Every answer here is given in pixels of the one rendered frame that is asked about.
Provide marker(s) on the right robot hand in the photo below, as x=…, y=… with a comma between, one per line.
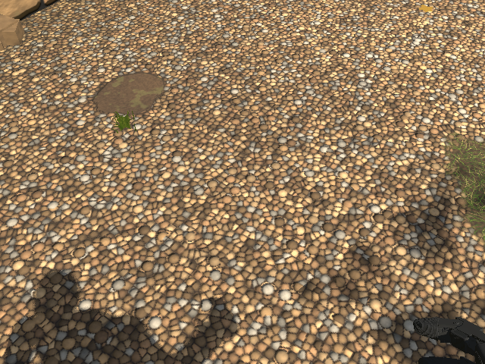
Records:
x=461, y=333

